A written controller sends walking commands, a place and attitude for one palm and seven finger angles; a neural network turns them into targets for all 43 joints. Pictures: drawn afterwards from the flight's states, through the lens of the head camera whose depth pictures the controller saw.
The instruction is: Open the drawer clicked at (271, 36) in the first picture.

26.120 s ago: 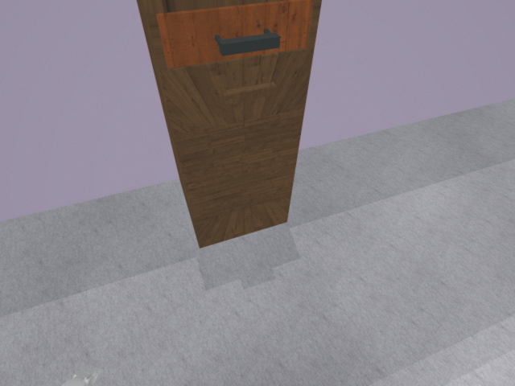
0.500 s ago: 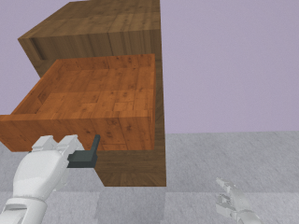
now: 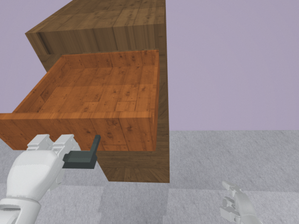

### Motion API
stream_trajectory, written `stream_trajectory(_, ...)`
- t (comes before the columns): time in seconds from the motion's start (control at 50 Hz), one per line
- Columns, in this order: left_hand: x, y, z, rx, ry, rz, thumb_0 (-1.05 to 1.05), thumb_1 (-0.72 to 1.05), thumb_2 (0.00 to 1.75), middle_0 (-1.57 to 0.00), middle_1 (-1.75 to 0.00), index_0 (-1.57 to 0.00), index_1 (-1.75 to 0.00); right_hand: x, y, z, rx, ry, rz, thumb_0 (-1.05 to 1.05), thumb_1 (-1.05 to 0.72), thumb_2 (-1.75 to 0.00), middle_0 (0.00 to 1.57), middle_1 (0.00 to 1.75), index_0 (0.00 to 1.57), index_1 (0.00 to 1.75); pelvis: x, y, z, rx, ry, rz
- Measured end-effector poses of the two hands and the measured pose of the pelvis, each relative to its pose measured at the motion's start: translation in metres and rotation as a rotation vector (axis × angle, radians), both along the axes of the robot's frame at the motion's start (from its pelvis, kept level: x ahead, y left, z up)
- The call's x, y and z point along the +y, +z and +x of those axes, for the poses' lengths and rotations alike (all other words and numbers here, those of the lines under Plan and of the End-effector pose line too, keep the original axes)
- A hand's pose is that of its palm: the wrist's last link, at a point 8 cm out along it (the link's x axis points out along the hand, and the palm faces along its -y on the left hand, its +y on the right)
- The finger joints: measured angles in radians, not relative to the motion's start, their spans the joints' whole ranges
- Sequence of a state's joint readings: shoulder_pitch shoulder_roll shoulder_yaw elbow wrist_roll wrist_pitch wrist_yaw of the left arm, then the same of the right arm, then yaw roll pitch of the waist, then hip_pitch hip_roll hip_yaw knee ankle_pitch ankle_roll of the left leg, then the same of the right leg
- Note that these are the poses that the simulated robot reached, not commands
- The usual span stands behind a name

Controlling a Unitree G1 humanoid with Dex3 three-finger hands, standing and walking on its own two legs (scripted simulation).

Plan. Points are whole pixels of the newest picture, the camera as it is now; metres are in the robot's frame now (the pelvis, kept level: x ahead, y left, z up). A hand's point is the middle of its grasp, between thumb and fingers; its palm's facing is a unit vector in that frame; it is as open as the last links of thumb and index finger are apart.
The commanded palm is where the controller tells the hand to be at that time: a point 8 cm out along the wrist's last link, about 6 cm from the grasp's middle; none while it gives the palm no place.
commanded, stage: open the thumb to release the handle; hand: left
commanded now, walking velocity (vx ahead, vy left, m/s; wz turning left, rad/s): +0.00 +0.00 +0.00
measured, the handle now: (65, 149) +0.23 +0.22 +0.15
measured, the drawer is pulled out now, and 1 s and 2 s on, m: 0.30 0.30 0.30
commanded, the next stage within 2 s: lift the hand off the handle in 0.42 s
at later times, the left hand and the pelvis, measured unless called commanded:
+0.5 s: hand (51, 178) +0.17 +0.23 +0.13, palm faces +0.13 -0.11 -0.99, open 13.1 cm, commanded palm +0.13 +0.22 +0.19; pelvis -0.01 +0.00 +0.00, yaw +1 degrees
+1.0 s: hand (57, 166) +0.19 +0.22 +0.14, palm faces +0.12 -0.09 -0.99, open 13.7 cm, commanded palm +0.16 +0.22 +0.22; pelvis -0.02 +0.00 +0.01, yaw +1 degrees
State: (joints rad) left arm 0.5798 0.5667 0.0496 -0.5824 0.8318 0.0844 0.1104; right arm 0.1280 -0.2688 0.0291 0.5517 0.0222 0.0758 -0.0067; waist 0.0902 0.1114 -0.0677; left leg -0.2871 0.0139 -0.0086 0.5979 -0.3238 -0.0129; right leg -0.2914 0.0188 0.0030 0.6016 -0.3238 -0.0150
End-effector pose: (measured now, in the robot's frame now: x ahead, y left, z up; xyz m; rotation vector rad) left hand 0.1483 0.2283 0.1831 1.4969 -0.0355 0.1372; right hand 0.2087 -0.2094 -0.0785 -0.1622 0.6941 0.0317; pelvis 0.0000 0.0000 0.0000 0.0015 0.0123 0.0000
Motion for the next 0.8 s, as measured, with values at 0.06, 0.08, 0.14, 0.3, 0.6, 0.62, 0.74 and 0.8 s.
stream_trajectory(0.06, 0.007, 0.001, 0.001, -0.011, 0.030, -0.012, 0.00, 0.63, 0.77, -0.35, -1.34, -0.40, -1.33, 0.006, -0.001, 0.002, 0.007, 0.015, 0.001, 0.02, -0.90, -0.90, 0.20, 0.30, 0.20, 0.30, 0.000, 0.001, -0.002, -0.004, 0.008, -0.001)
stream_trajectory(0.08, 0.007, 0.002, 0.001, -0.013, 0.031, -0.022, 0.00, 0.61, 0.77, -0.35, -1.33, -0.40, -1.33, 0.008, -0.001, 0.002, 0.007, 0.018, 0.002, 0.02, -0.90, -0.90, 0.20, 0.30, 0.20, 0.30, 0.000, 0.001, -0.002, -0.004, 0.010, -0.001)
stream_trajectory(0.14, 0.007, 0.003, 0.001, -0.014, 0.037, -0.039, 0.00, 0.52, 0.74, -0.37, -1.32, -0.39, -1.32, 0.013, 0.002, 0.005, -0.005, 0.026, 0.008, 0.02, -0.90, -0.90, 0.20, 0.30, 0.20, 0.30, 0.001, 0.002, -0.002, -0.007, 0.013, -0.001)
stream_trajectory(0.3, 0.006, 0.004, -0.001, -0.004, 0.038, -0.040, 0.00, 0.12, 0.56, -0.37, -1.27, -0.36, -1.27, 0.022, 0.010, 0.010, -0.032, 0.048, 0.015, 0.02, -0.90, -0.90, 0.20, 0.30, 0.20, 0.30, 0.004, 0.004, -0.006, -0.021, 0.014, -0.001)
stream_trajectory(0.6, 0.002, 0.002, -0.006, -0.028, 0.037, -0.083, 0.00, -0.45, 0.32, -0.32, -1.21, -0.32, -1.21, 0.025, 0.015, 0.003, -0.038, 0.059, 0.004, 0.02, -0.90, -0.90, 0.20, 0.30, 0.20, 0.30, 0.006, 0.005, -0.015, -0.043, 0.018, -0.004)
stream_trajectory(0.62, 0.000, 0.002, -0.005, -0.030, 0.034, -0.083, 0.00, -0.46, 0.31, -0.32, -1.21, -0.32, -1.21, 0.025, 0.015, 0.002, -0.038, 0.060, 0.004, 0.02, -0.90, -0.90, 0.20, 0.30, 0.20, 0.30, 0.006, 0.005, -0.016, -0.044, 0.017, -0.003)
stream_trajectory(0.74, -0.006, 0.000, 0.004, -0.031, 0.017, -0.048, 0.00, -0.49, 0.30, -0.31, -1.20, -0.32, -1.21, 0.029, 0.011, -0.004, -0.016, 0.069, 0.014, 0.02, -0.90, -0.90, 0.20, 0.30, 0.20, 0.30, 0.005, 0.006, -0.021, -0.053, 0.016, 0.001)
stream_trajectory(0.8, -0.005, 0.001, 0.007, -0.028, 0.020, -0.043, 0.00, -0.49, 0.30, -0.32, -1.20, -0.32, -1.21, 0.031, 0.009, -0.007, -0.007, 0.067, 0.023, 0.02, -0.90, -0.90, 0.20, 0.30, 0.20, 0.30, 0.003, 0.006, -0.022, -0.057, 0.016, 0.003)
